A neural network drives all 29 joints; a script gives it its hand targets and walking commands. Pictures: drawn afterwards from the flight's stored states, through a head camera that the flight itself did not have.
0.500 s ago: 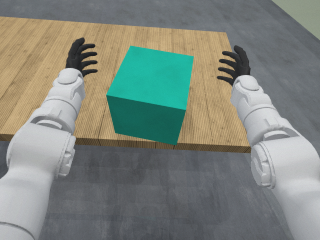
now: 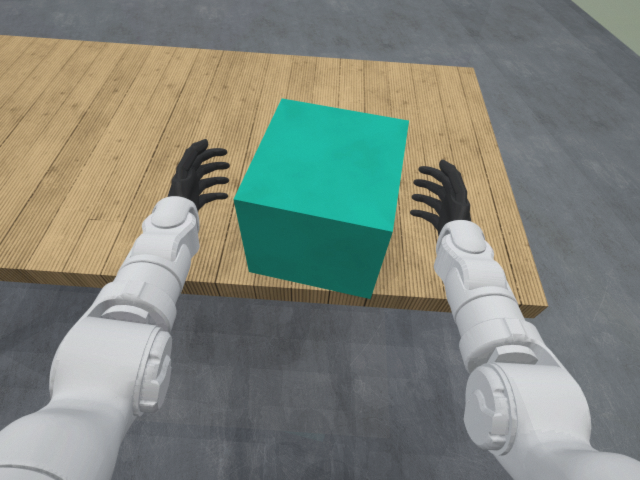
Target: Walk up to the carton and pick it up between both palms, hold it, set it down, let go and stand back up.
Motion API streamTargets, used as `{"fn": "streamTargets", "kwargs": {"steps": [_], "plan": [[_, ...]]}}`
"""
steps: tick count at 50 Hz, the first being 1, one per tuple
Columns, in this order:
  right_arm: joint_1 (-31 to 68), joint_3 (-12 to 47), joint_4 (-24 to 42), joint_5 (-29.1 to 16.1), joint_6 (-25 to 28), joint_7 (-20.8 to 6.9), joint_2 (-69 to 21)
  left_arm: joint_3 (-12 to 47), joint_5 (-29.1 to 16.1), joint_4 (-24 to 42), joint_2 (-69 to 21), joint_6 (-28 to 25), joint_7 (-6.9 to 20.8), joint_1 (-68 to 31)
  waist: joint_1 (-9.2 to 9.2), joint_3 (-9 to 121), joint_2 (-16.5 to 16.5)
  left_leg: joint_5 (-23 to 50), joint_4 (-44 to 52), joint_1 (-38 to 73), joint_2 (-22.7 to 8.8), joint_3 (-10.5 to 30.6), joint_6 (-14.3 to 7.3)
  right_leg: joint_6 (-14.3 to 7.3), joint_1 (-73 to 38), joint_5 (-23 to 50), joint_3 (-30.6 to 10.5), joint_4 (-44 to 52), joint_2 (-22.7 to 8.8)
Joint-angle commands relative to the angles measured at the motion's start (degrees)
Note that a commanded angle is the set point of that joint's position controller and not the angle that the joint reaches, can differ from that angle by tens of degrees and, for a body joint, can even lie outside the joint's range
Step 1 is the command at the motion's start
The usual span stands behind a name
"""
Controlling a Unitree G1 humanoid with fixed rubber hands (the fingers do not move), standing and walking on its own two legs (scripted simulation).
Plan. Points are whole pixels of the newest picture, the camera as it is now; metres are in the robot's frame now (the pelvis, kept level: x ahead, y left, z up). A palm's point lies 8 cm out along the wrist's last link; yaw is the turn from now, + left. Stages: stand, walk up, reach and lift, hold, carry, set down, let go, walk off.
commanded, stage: set down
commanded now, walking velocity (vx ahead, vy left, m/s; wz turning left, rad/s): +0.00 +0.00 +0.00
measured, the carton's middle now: (326, 198) +0.52 -0.02 +0.00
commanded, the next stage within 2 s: let go in 0.52 s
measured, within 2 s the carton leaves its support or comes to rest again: neither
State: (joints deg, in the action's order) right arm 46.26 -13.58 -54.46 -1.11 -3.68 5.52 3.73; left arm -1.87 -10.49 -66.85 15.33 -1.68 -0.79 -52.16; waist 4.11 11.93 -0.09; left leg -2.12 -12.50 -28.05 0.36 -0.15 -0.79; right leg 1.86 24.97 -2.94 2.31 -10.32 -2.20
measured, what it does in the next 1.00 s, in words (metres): stands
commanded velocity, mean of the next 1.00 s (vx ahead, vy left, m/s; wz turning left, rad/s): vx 0.00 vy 0.00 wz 0.00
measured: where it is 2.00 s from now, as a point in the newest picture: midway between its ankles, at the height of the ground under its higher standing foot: outside the picture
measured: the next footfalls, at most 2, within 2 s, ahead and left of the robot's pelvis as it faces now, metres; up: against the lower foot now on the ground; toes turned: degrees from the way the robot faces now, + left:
none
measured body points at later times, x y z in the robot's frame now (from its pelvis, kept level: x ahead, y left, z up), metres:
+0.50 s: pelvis +0.03 +0.00 +0.00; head +0.08 +0.00 +0.45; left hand +0.48 +0.14 +0.07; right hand +0.44 -0.22 +0.07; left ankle +0.02 +0.11 -0.75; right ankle +0.00 -0.14 -0.75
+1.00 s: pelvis +0.01 +0.00 +0.00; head +0.06 +0.01 +0.45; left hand +0.47 +0.17 +0.08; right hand +0.42 -0.22 +0.09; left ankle +0.02 +0.11 -0.75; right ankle +0.00 -0.14 -0.75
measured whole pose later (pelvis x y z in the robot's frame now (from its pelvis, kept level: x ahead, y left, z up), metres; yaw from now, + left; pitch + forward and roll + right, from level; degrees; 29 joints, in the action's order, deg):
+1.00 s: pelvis +0.01 +0.00 +0.00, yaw -2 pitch +17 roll -1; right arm 44.6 -4.3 -54.2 -10.7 -2.5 4.6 10.5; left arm 3.3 -16.9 -63.0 18.8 -1.3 -0.2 -48.9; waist 4.9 12.1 0.1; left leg -4.8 -15.3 -27.1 0.2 1.4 -0.3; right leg 2.1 23.5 -3.4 -0.3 -10.3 -1.4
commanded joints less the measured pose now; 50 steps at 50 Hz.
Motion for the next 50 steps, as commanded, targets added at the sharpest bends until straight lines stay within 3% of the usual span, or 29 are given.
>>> {"fn": "streamTargets", "kwargs": {"steps": [1,5,8,12,15,19,23,26,28,30,31,33,35,36,37,41,42,47,50], "plan": [[30.3,-5.1,13.1,5.0,5.0,0.3,11.0,-1.3,1.1,13.9,5.9,-4.1,-2.7,-33.7,1.04,39.1,-4.9,16.9,-6.3,26.9,1.2,1.4,4.4,-2.9,-4.0,3.3,-0.3,-0.8,3.0],[28.2,-3.3,7.9,3.5,6.3,-0.2,10.8,-0.5,0.4,9.6,3.9,-4.7,-3.3,-30.2,1.51,40.3,-3.7,23.2,-9.5,28.3,0.9,1.4,5.3,-2.7,-4.1,9.0,-0.1,-2.5,3.7],[23.9,-2.5,2.7,1.5,7.1,0.0,12.0,-0.6,1.6,9.6,2.0,-4.1,-3.0,-26.2,2.71,37.5,-5.9,33.3,-11.2,30.5,0.8,2.5,6.9,-3.0,-6.3,15.1,-0.4,-2.3,4.4],[19.0,2.2,-1.0,-3.6,8.4,-0.1,12.2,-2.8,3.6,8.9,1.3,-3.3,-2.1,-20.6,1.25,30.1,-6.2,40.0,-11.1,30.9,0.9,2.9,7.6,-2.8,-10.2,19.9,-1.2,-2.0,5.0],[19.2,4.3,4.5,-6.0,9.2,-0.4,11.9,-4.3,4.2,13.4,2.2,-2.9,-1.8,-20.0,-0.95,31.4,-4.9,41.1,-9.9,30.1,1.6,2.3,7.0,-2.1,-13.4,22.7,-1.9,-2.1,4.7],[18.6,5.4,4.1,-6.2,9.5,-1.2,10.8,-3.9,4.6,13.7,1.5,-3.7,-1.3,-20.2,-1.39,28.6,-5.0,33.0,-7.5,25.7,2.1,1.5,6.4,-2.1,-16.1,21.0,-2.4,-1.5,4.1],[19.3,7.4,8.9,-6.0,9.6,-0.9,9.4,-5.0,3.9,11.9,2.5,-5.7,-0.7,-19.7,-1.73,29.5,1.1,23.7,-4.2,17.5,2.6,0.8,3.7,0.1,-22.3,23.0,-3.2,-3.0,3.3],[20.0,8.7,9.5,-6.4,9.3,0.2,10.8,-4.6,2.2,10.4,4.9,-6.3,-0.6,-19.8,-0.78,31.3,2.9,21.6,-3.8,15.8,2.8,0.4,3.1,0.8,-24.3,26.3,-3.5,-4.9,3.1],[20.7,8.9,9.3,-7.9,8.4,0.8,13.0,-3.0,0.0,11.6,6.7,-5.5,-0.7,-21.0,-0.07,32.9,1.4,19.7,-4.4,16.0,2.7,0.4,3.5,0.8,-22.7,25.4,-3.5,-6.3,3.3],[21.6,10.5,9.5,-9.4,7.9,1.5,12.8,-3.0,-1.2,11.5,8.5,-4.6,-1.0,-21.4,-0.94,33.7,0.9,21.1,-5.4,16.7,2.9,0.2,3.2,1.3,-21.7,25.8,-3.8,-6.7,3.2],[22.1,10.2,7.9,-9.5,7.4,1.6,13.3,-2.1,-1.6,10.7,8.5,-4.2,-1.0,-21.8,0.03,32.7,0.3,20.7,-5.5,16.0,2.7,0.5,3.4,1.3,-20.7,25.2,-3.8,-6.6,3.1],[21.0,11.6,8.0,-10.4,6.9,1.7,12.7,-1.4,-2.9,10.4,8.9,-4.2,-0.6,-21.0,0.09,31.9,1.3,19.1,-5.4,16.1,2.5,0.5,3.3,1.4,-19.8,21.9,-3.7,-6.2,3.1],[21.0,12.1,8.5,-11.3,6.8,1.7,12.8,-0.4,-3.7,10.8,9.6,-4.4,-0.3,-21.1,-0.38,32.3,-0.4,21.2,-5.9,16.4,2.4,0.5,3.4,1.2,-19.9,22.3,-4.0,-6.2,3.0],[21.0,11.2,7.6,-11.4,6.7,1.4,13.5,0.8,-4.3,11.8,9.3,-4.5,-0.3,-21.6,0.30,32.9,-2.0,20.7,-5.9,17.7,2.2,0.7,4.4,0.6,-18.1,19.8,-3.6,-5.6,3.3],[20.8,11.4,6.0,-11.1,6.2,1.1,13.7,0.6,-4.3,10.0,9.8,-4.1,0.1,-21.8,0.77,30.0,-1.5,20.2,-6.8,17.2,2.1,0.7,4.3,0.3,-17.4,18.0,-3.8,-4.8,3.5],[20.6,10.2,6.1,-11.3,4.8,0.1,13.4,2.9,-6.3,9.2,9.5,-3.2,1.1,-21.8,0.97,25.7,-3.5,14.3,-6.1,16.5,1.4,0.8,4.9,-0.3,-13.3,9.6,-3.0,-2.5,3.1],[20.0,10.6,8.7,-11.4,4.7,-0.1,13.5,3.1,-6.4,11.0,9.8,-3.3,1.1,-21.7,0.42,27.5,-3.4,15.4,-5.9,18.2,1.4,0.4,4.7,-0.1,-13.5,10.1,-2.9,-2.4,3.1],[21.6,7.7,11.6,-9.8,4.2,-0.8,15.3,4.0,-6.8,15.3,10.7,-2.6,0.8,-23.3,1.31,31.4,-5.0,17.5,-5.9,19.8,0.9,1.2,5.3,-1.1,-12.9,10.5,-2.4,-2.1,3.1],[22.0,7.1,9.0,-9.1,3.6,-1.1,15.6,4.0,-6.3,14.7,10.1,-1.5,0.2,-23.3,1.05,29.9,-5.6,16.3,-6.2,21.3,0.8,1.6,5.8,-1.6,-10.9,7.9,-2.0,-1.6,3.4]]}}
